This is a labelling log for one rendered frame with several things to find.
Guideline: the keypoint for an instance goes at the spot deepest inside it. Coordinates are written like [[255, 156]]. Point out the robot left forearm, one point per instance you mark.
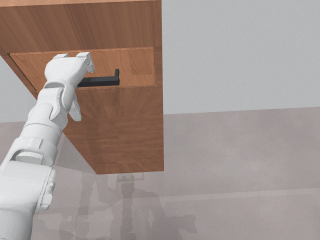
[[38, 141]]

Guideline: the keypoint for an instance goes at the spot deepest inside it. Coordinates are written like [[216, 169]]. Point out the cabinet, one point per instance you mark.
[[121, 128]]

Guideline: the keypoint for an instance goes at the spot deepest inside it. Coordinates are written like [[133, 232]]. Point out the left robot upper arm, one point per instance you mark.
[[25, 189]]

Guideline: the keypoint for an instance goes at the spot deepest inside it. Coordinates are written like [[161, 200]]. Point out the drawer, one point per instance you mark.
[[136, 65]]

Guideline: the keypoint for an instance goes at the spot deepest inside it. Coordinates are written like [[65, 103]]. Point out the handle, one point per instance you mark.
[[101, 81]]

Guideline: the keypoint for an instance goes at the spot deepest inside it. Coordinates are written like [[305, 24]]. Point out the left robot hand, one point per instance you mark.
[[71, 70]]

